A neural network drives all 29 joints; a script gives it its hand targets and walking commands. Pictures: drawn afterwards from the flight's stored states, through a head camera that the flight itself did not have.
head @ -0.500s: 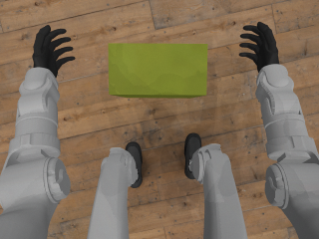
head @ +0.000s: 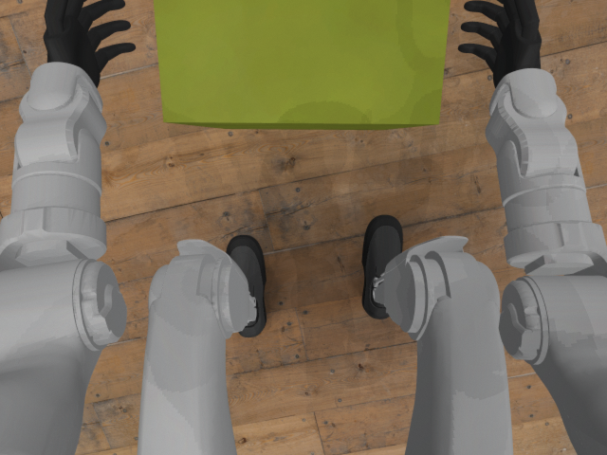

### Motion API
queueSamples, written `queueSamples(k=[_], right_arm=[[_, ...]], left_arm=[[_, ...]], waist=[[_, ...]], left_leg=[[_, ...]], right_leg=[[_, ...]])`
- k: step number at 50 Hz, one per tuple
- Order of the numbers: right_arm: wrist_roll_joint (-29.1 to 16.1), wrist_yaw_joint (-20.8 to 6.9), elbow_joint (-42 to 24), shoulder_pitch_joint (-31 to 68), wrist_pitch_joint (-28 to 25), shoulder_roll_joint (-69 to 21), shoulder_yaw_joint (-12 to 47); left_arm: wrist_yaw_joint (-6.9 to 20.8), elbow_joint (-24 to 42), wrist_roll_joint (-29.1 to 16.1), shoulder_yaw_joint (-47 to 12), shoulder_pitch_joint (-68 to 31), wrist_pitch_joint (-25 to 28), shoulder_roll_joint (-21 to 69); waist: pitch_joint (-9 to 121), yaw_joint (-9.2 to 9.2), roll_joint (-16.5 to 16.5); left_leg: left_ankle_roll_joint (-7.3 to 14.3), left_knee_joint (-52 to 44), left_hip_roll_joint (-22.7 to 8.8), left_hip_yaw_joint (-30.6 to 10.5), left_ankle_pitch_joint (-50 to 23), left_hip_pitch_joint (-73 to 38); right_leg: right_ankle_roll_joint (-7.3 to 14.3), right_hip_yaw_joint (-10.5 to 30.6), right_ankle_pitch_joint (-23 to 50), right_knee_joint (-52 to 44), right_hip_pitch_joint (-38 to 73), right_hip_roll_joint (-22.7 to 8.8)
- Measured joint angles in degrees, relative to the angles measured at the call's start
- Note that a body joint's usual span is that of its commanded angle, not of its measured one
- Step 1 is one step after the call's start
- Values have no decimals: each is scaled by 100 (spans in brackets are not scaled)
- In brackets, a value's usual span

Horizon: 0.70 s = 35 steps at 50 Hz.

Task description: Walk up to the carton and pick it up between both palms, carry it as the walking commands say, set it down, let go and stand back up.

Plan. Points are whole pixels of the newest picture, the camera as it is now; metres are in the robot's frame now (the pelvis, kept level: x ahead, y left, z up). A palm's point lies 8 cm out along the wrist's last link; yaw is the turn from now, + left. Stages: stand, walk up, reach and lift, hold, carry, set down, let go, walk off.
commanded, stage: reach and lift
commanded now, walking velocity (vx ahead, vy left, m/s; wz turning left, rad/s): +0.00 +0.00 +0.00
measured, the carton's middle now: (302, 72) +0.51 -0.01 -0.31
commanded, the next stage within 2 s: none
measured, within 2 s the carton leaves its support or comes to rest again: neither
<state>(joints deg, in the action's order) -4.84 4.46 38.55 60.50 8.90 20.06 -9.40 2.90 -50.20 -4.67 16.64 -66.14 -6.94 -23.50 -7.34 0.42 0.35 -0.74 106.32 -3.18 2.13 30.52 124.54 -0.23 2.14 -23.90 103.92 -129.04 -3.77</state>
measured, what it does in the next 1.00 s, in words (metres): lowers itself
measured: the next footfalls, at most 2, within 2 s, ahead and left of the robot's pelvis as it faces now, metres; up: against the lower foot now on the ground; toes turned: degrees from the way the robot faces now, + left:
none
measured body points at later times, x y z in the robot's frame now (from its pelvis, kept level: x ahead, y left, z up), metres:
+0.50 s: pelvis -0.02 +0.00 -0.05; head +0.36 +0.01 +0.19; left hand +0.51 +0.22 -0.25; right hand +0.52 -0.24 -0.24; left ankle +0.10 +0.13 -0.42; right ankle +0.13 -0.13 -0.42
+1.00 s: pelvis -0.02 +0.00 -0.05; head +0.36 +0.00 +0.19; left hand +0.52 +0.18 -0.25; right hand +0.52 -0.23 -0.24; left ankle +0.10 +0.13 -0.42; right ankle +0.13 -0.13 -0.42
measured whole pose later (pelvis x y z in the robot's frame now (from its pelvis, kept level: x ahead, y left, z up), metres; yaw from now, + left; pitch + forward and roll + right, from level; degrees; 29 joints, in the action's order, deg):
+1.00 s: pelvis -0.02 +0.00 -0.05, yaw -1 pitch +41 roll +2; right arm -13.2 4.3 56.7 74.8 4.6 25.3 -6.8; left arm -2.2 -57.8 -7.6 6.4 -75.9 -4.2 -21.3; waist -17.3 0.4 2.9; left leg -0.5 118.1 -3.1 1.1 31.5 127.6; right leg -0.2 2.3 -24.2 114.7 -131.8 -3.7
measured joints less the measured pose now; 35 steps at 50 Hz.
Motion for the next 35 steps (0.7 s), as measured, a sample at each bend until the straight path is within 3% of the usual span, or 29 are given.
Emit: queueSamples(k=[6,15,35], right_arm=[[-147,49,223,461,-69,380,18],[-589,-11,1434,1136,-275,538,22],[-696,-11,1795,1370,-418,540,23]], left_arm=[[-158,-3,-107,-151,-279,31,-68],[-268,-437,-120,-471,-520,210,-90],[-453,-602,-249,-811,-762,239,-100]], waist=[[-712,0,98],[-873,-1,280],[-976,0,251]], left_leg=[[12,450,1,-37,46,16],[15,972,2,-89,80,284],[17,1174,5,-105,95,304]], right_leg=[[0,6,-18,411,-1,0],[0,6,-23,888,-254,2],[0,12,-25,1079,-272,3]])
